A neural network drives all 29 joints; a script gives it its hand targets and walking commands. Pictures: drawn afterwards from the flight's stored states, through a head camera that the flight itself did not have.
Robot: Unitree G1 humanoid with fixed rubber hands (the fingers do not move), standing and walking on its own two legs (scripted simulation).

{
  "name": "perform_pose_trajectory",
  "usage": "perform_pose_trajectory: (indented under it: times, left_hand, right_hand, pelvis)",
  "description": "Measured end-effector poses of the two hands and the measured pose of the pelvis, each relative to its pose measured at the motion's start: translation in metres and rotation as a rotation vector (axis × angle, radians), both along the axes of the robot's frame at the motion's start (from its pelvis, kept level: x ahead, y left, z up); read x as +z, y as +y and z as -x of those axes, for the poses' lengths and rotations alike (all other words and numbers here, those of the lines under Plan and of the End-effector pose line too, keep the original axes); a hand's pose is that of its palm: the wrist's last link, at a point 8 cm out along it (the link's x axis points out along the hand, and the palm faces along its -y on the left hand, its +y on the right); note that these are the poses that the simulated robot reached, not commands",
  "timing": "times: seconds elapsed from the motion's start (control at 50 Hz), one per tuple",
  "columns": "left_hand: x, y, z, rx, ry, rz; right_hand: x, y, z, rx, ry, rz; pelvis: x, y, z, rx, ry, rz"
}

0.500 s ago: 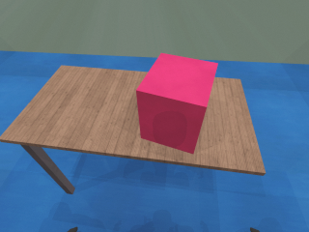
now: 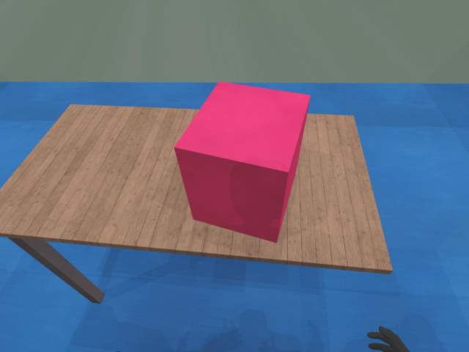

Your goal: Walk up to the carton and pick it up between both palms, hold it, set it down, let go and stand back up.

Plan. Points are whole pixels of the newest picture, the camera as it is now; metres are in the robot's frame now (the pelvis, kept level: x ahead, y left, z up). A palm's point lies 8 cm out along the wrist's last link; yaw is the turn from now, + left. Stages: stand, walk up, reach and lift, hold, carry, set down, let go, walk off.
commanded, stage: walk up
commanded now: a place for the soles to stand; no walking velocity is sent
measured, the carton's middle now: (247, 161) +0.52 +0.01 +0.01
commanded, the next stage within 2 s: reach and lift in 1.32 s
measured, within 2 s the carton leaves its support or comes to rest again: neither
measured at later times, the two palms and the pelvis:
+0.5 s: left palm out of the picture +0.12 +0.26 -0.09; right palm out of the picture +0.10 -0.25 -0.09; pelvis +0.01 +0.01 +0.00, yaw -5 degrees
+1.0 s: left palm out of the picture +0.12 +0.26 -0.09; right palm out of the picture +0.05 -0.25 -0.09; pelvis +0.00 +0.02 +0.01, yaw -9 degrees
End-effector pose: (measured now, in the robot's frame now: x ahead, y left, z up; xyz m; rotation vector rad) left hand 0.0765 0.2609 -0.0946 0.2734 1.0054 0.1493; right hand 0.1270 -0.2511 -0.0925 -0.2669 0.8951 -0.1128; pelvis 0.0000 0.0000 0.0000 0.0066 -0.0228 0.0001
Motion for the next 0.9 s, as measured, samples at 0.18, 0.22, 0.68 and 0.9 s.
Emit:
perform_pose_trajectory:
  times: [0.18, 0.22, 0.68, 0.9]
  left_hand:
    - [-0.001, 0.001, -0.022, -0.040, -0.004, -0.003]
    - [0.000, -0.006, -0.030, -0.052, -0.026, 0.003]
    - [0.009, -0.004, -0.053, -0.115, -0.053, 0.028]
    - [0.009, -0.001, -0.048, -0.141, -0.039, 0.022]
  right_hand:
    - [0.003, 0.004, 0.001, -0.041, -0.032, -0.018]
    - [-0.001, -0.003, 0.008, -0.057, -0.007, -0.016]
    - [0.007, 0.000, 0.031, -0.128, 0.012, -0.014]
    - [0.002, 0.001, 0.063, -0.175, 0.055, -0.015]
  pelvis:
    - [-0.001, 0.002, -0.007, -0.045, -0.013, -0.016]
    - [-0.001, -0.001, -0.008, -0.049, -0.018, -0.005]
    - [0.008, 0.012, -0.005, -0.111, -0.017, 0.003]
    - [0.009, 0.017, 0.001, -0.145, -0.018, 0.000]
